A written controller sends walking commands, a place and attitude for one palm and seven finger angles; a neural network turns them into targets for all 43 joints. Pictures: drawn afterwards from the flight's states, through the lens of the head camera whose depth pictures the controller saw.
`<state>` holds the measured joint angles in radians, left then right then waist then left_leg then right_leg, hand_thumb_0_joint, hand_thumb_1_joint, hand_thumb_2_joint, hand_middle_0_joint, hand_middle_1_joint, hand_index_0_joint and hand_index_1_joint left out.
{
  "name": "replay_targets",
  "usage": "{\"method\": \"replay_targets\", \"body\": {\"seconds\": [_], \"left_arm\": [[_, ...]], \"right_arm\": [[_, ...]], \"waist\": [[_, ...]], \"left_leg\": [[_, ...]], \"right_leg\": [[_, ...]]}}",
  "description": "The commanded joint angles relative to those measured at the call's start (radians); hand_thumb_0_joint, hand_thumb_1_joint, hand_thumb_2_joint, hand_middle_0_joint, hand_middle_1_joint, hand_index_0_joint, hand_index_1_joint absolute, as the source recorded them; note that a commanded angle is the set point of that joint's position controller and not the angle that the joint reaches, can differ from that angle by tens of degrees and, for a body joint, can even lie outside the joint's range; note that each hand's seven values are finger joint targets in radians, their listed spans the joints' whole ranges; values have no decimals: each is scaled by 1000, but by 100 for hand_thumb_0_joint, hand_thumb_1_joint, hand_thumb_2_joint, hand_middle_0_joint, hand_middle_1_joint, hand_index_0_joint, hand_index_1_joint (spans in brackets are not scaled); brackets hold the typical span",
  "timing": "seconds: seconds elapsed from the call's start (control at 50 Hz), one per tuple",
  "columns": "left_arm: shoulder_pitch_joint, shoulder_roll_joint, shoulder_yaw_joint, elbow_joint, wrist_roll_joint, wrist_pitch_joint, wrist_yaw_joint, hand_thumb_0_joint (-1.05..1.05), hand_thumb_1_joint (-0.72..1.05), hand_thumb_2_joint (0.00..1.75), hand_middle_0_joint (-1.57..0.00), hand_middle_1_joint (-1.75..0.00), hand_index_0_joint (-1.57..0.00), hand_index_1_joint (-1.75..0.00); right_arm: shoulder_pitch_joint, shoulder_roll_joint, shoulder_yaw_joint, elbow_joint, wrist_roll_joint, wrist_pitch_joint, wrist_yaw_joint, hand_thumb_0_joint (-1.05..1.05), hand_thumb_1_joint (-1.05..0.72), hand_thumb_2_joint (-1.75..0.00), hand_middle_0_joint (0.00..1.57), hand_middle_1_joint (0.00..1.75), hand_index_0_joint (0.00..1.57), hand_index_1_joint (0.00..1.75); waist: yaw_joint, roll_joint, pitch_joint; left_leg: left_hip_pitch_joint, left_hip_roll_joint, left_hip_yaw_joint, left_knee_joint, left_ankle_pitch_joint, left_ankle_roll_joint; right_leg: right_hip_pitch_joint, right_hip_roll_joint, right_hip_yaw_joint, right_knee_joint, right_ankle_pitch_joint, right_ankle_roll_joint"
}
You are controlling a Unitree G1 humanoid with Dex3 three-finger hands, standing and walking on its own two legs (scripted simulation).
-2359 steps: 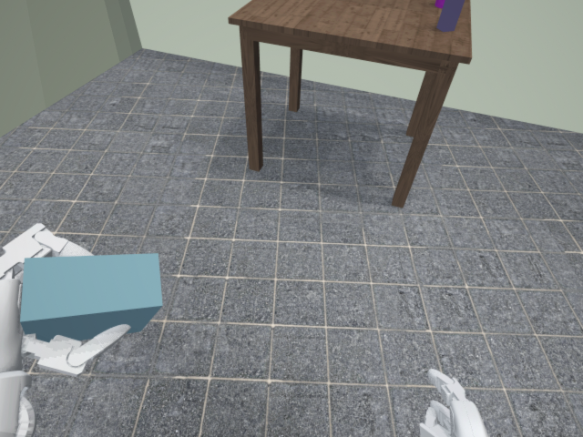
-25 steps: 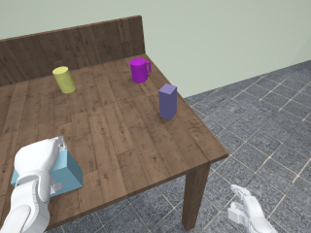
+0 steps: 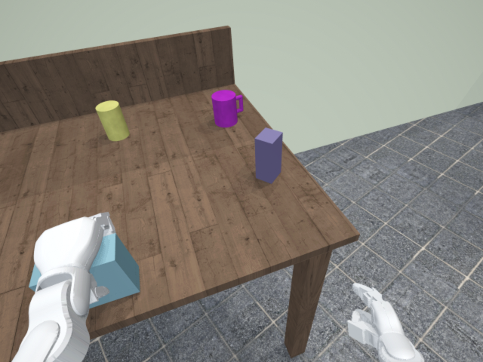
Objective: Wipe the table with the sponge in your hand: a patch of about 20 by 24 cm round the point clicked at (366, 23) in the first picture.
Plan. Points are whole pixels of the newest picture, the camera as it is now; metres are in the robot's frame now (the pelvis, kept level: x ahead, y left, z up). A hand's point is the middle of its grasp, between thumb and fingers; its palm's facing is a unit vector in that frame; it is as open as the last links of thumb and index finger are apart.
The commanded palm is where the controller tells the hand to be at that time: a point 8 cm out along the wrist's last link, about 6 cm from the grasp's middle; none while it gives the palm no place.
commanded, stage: lift the sponge slowly off the table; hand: left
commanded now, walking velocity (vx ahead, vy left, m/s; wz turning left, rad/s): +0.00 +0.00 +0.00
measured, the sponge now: (95, 280) +0.21 +0.30 +0.03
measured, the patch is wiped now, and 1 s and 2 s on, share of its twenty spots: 0.95 0.95 0.95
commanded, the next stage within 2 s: bring the sponge back beside the body in 1.84 s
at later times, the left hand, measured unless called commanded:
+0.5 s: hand (84, 254) +0.22 +0.28 +0.11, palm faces +0.07 -0.11 -0.99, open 9.7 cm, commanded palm +0.19 +0.28 +0.19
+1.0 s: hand (83, 236) +0.23 +0.28 +0.14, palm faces +0.10 -0.09 -0.99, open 9.7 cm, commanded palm +0.19 +0.27 +0.22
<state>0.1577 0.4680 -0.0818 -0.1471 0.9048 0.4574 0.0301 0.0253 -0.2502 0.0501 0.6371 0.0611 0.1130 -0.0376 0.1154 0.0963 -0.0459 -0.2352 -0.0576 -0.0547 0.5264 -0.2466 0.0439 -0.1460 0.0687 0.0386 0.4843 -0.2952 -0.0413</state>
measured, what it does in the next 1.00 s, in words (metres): stands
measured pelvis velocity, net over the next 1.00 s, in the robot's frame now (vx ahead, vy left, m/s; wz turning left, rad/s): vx -0.01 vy -0.02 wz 0.00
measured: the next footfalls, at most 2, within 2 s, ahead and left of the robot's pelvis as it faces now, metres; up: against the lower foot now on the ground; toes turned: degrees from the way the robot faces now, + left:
none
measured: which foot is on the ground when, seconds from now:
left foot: down 0.00-1.00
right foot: down 0.00-1.00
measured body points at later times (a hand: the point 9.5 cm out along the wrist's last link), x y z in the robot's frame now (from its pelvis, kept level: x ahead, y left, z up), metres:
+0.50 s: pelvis -0.01 -0.02 +0.00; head -0.04 -0.06 +0.45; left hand +0.21 +0.28 +0.17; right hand +0.25 -0.21 -0.06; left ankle +0.02 +0.09 -0.74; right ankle -0.02 -0.10 -0.74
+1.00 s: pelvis -0.01 -0.02 +0.00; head -0.04 -0.07 +0.45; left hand +0.22 +0.28 +0.20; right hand +0.25 -0.22 -0.07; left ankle +0.02 +0.09 -0.74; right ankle -0.02 -0.10 -0.74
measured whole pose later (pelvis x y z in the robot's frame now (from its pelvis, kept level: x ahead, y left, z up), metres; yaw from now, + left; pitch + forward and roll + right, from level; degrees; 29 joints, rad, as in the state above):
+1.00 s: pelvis -0.01 -0.02 +0.00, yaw +0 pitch -4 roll +0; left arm 0.04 0.57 -0.04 -0.20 0.84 0.49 -0.10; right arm 0.00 -0.28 0.06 0.66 0.06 0.09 -0.06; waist 0.13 0.12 -0.02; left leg -0.19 -0.04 -0.07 0.48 -0.22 0.01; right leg -0.11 0.09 0.03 0.46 -0.27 -0.07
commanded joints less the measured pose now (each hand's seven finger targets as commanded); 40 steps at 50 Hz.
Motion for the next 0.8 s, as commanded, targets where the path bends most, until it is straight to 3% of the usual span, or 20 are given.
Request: {"method": "replay_targets", "body": {"seconds": [0.0,0.02,0.1,0.12,0.16,0.2,0.22,0.3,0.34,0.4,0.42,0.46,0.5,0.52,0.58,0.6,0.62,0.7,0.72,0.78], "left_arm": [[-199,233,162,-234,30,-15,34,0,10,130,-120,-160,-120,-160],[-245,191,116,-248,31,-19,32,0,10,130,-120,-160,-120,-160],[-250,260,177,-270,39,-23,37,0,10,130,-120,-160,-120,-160],[-280,245,161,-284,41,-27,41,0,10,130,-120,-160,-120,-160],[-236,234,161,-266,31,-27,41,0,10,130,-120,-160,-120,-160],[-254,296,213,-271,31,-23,41,0,10,130,-120,-160,-120,-160],[-249,261,186,-262,24,-18,40,0,10,130,-120,-160,-120,-160],[-281,283,190,-218,15,7,19,0,10,130,-120,-160,-120,-160],[-309,262,162,-197,7,9,3,0,10,130,-120,-160,-120,-160],[-320,302,186,-253,10,4,-18,0,10,130,-120,-160,-120,-160],[-335,263,145,-275,9,-3,-24,0,10,130,-120,-160,-120,-160],[-334,274,154,-255,5,-17,-33,0,10,130,-120,-160,-120,-160],[-328,351,224,-233,11,-14,-35,0,10,130,-120,-160,-120,-160],[-377,312,184,-232,18,-16,-37,0,10,130,-120,-160,-120,-160],[-404,328,198,-202,18,-22,-30,0,10,130,-120,-160,-120,-160],[-417,368,231,-217,21,-17,-27,0,10,130,-120,-160,-120,-160],[-430,326,198,-224,16,-19,-25,0,10,130,-120,-160,-120,-160],[-361,342,227,-246,-4,-3,-35,0,10,130,-120,-160,-120,-160],[-373,309,194,-238,-11,4,-39,0,10,130,-120,-160,-120,-160],[-363,348,222,-209,-12,22,-56,0,10,130,-120,-160,-120,-160]], "right_arm": [[-263,-105,-40,-183,-4,-68,-3,0,-90,-90,20,30,20,30],[-251,-100,-38,-183,-4,-71,-5,0,-90,-90,20,30,20,30],[-270,-104,-38,-181,-7,-75,-5,0,-90,-90,20,30,20,30],[-255,-100,-40,-178,-8,-78,-5,0,-90,-90,20,30,20,30],[-248,-101,-42,-173,-10,-80,-5,0,-90,-90,20,30,20,30],[-273,-107,-40,-169,-8,-80,-6,0,-90,-90,20,30,20,30],[-263,-100,-39,-172,-9,-80,-6,0,-90,-90,20,30,20,30],[-288,-109,-33,-163,-3,-77,-12,0,-90,-90,20,30,20,30],[-275,-109,-34,-158,-1,-79,-17,0,-90,-90,20,30,20,30],[-296,-109,-30,-169,-1,-83,-19,0,-90,-90,20,30,20,30],[-289,-102,-29,-172,-2,-87,-19,0,-90,-90,20,30,20,30],[-272,-106,-30,-163,-6,-91,-21,0,-90,-90,20,30,20,30],[-284,-113,-26,-161,-7,-87,-24,0,-90,-90,20,30,20,30],[-278,-106,-22,-163,-5,-87,-27,0,-90,-90,20,30,20,30],[-270,-110,-27,-156,-6,-85,-29,0,-90,-90,20,30,20,30],[-290,-112,-23,-160,-3,-89,-29,0,-90,-90,20,30,20,30],[-285,-105,-25,-163,-3,-92,-28,0,-90,-90,20,30,20,30],[-300,-108,-27,-169,-2,-93,-18,0,-90,-90,20,30,20,30],[-291,-105,-26,-167,-3,-93,-18,0,-90,-90,20,30,20,30],[-286,-115,-30,-160,-4,-83,-16,0,-90,-90,20,30,20,30]], "waist": [[11,2,-145],[-3,-2,-151],[15,27,-142],[9,15,-171],[9,-6,-150],[18,7,-154],[15,-10,-152],[8,-18,-107],[1,-38,-118],[10,10,-152],[3,18,-163],[-2,-15,-151],[8,-32,-125],[0,-39,-134],[8,-8,-125],[14,14,-128],[13,13,-155],[26,5,-175],[18,-10,-174],[18,-49,-155]], "left_leg": [[92,17,-44,-90,161,14],[94,15,-36,-86,165,15],[104,13,-45,-95,170,15],[109,12,-37,-87,185,14],[111,10,-34,-87,198,13],[121,7,-38,-89,193,12],[108,5,-27,-87,193,13],[112,3,-30,-96,158,11],[110,2,-21,-90,159,13],[131,-1,-29,-94,174,14],[133,-2,-23,-89,182,15],[140,-1,-20,-83,195,17],[127,-2,-30,-92,169,15],[121,-2,-21,-93,167,15],[125,-3,-19,-99,167,13],[131,-4,-27,-109,158,10],[131,-7,-15,-97,173,12],[139,-9,-20,-92,214,10],[129,-7,-11,-88,215,11],[114,-7,-7,-79,213,13]], "right_leg": [[1,13,42,-85,162,-47],[-1,5,23,-83,166,-41],[10,15,53,-93,168,-52],[23,7,31,-85,182,-47],[19,5,32,-98,201,-44],[28,10,70,-104,205,-52],[34,0,44,-99,207,-44],[-1,5,71,-127,168,-45],[4,-7,50,-125,178,-36],[26,-2,75,-122,196,-44],[30,-9,49,-117,199,-38],[24,-11,50,-125,229,-34],[18,-3,83,-135,199,-41],[23,-11,53,-129,185,-34],[17,-11,53,-140,177,-37],[16,-2,81,-143,159,-47],[35,-12,59,-132,184,-41],[56,-9,87,-125,255,-44],[60,-18,62,-119,262,-36],[52,-23,72,-120,291,-29]]}}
